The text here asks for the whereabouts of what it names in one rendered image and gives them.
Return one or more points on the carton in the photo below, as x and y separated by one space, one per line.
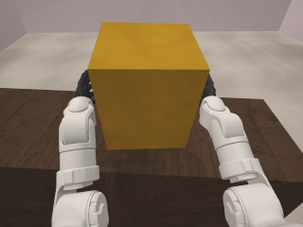
148 80

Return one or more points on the robot left forearm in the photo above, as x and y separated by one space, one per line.
77 144

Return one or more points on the robot right forearm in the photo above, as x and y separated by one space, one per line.
237 162

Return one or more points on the right robot hand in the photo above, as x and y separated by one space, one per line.
209 89

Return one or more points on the left robot hand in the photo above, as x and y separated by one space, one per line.
84 87

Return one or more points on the robot left upper arm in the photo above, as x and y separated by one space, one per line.
81 209

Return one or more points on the robot right upper arm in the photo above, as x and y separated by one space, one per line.
253 205

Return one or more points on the pedestal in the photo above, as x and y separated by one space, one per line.
143 187

